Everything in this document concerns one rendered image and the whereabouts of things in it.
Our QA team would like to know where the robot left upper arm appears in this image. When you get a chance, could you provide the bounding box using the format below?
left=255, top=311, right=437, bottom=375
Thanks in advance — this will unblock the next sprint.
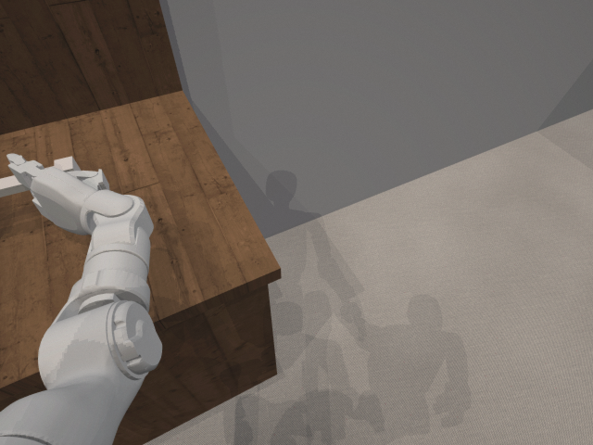
left=0, top=300, right=162, bottom=445

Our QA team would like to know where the robot left forearm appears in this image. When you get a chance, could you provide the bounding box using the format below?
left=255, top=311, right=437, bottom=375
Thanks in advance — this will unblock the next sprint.
left=38, top=190, right=154, bottom=389

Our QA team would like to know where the counter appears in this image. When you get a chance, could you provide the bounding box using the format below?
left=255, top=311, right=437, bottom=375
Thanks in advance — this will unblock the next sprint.
left=0, top=0, right=281, bottom=445

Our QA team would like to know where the tap lever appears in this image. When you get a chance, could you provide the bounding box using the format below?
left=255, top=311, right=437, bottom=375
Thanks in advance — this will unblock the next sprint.
left=0, top=156, right=81, bottom=197

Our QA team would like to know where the left robot hand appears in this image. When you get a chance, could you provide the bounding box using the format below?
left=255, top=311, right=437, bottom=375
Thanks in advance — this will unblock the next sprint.
left=6, top=154, right=109, bottom=235

